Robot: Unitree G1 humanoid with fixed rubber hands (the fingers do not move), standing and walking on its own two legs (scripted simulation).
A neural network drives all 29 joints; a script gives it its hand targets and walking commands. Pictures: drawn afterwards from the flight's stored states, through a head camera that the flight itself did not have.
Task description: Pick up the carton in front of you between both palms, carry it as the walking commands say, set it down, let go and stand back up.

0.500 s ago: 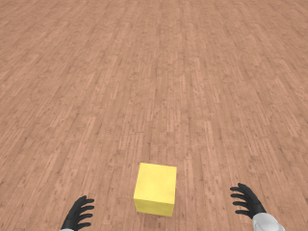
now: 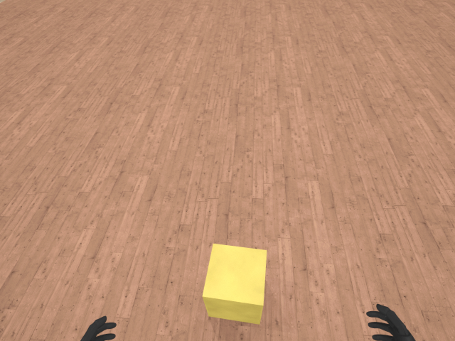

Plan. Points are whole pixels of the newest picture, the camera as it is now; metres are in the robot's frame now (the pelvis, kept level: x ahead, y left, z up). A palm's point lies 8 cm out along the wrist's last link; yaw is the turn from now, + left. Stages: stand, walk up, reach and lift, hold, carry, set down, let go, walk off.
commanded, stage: stand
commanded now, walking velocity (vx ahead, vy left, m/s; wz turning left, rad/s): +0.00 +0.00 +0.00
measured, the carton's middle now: (236, 284) +0.44 +0.01 -0.65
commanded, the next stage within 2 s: none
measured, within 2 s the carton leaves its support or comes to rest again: neither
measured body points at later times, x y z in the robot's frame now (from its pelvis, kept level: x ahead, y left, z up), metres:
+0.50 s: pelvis -0.02 +0.00 +0.00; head -0.02 +0.00 +0.45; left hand +0.09 +0.29 -0.10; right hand +0.09 -0.29 -0.11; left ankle +0.00 +0.12 -0.74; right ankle -0.03 -0.11 -0.74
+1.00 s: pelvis -0.03 +0.00 +0.01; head -0.03 +0.00 +0.46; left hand +0.06 +0.30 -0.11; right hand +0.06 -0.29 -0.11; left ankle +0.00 +0.12 -0.74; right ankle -0.03 -0.11 -0.74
